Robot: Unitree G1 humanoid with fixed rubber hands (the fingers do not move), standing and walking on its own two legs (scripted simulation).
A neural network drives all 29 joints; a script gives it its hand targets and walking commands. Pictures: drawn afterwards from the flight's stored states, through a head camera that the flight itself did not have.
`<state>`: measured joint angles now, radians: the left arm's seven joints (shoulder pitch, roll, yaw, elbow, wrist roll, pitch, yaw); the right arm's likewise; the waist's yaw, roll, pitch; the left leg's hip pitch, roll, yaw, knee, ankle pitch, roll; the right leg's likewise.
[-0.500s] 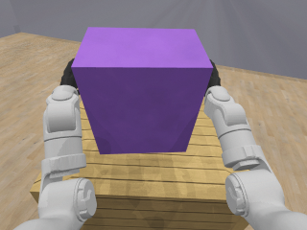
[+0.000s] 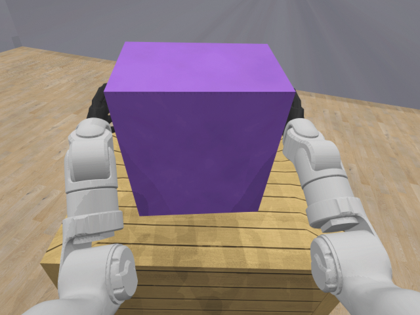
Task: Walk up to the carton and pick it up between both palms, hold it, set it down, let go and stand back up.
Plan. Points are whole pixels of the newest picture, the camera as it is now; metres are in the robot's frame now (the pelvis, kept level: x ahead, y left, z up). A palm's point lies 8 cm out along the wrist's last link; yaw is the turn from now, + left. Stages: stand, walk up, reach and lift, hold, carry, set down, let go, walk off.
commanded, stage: hold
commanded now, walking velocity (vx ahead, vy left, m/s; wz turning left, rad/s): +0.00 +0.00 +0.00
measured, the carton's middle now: (198, 136) +0.38 -0.01 +0.20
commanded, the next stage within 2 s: set down in 0.98 s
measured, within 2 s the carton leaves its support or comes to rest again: neither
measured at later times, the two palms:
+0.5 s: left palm (99, 121) +0.36 +0.17 +0.25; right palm (292, 119) +0.35 -0.18 +0.25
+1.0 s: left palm (92, 122) +0.36 +0.18 +0.25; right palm (285, 118) +0.36 -0.17 +0.25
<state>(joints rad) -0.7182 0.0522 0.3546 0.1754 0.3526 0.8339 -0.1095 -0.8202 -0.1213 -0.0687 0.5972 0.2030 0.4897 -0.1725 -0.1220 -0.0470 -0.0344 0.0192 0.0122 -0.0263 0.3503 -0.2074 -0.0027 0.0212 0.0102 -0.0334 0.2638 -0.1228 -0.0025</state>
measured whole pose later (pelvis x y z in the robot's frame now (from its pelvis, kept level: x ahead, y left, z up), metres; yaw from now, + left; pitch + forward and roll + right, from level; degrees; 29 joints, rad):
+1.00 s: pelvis +0.01 +0.00 +0.00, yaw +2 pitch -9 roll -1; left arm -0.70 0.07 0.34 0.18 0.31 0.79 -0.10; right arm -0.80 -0.11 -0.06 0.57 0.21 0.46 -0.19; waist -0.12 -0.05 -0.06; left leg 0.01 0.01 -0.05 0.35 -0.21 0.00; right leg 0.03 0.01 -0.05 0.25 -0.13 0.00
